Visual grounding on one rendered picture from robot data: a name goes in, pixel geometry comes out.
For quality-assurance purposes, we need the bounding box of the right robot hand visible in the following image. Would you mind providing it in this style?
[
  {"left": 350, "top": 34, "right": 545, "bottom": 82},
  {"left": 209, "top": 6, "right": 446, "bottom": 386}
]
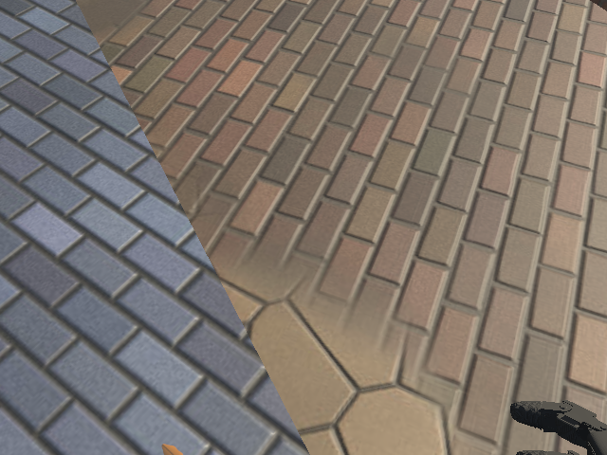
[{"left": 510, "top": 400, "right": 607, "bottom": 455}]

